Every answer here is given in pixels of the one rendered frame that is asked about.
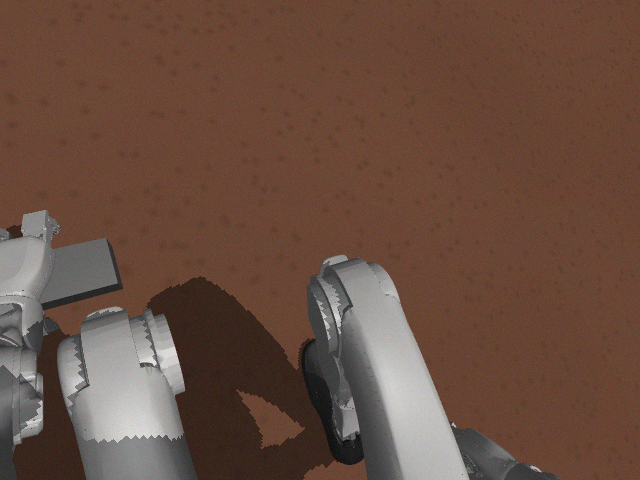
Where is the carton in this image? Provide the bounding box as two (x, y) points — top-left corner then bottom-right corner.
(39, 238), (123, 311)

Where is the right robot arm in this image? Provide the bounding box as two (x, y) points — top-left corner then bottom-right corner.
(504, 463), (562, 480)

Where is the right robot hand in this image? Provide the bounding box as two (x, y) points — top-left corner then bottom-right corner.
(449, 421), (519, 480)

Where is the right robot foot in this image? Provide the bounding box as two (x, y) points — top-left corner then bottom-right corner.
(301, 340), (364, 465)

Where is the left robot arm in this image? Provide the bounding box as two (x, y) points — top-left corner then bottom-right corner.
(0, 296), (44, 480)

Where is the left robot hand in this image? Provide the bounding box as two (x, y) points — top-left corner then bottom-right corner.
(0, 210), (61, 336)

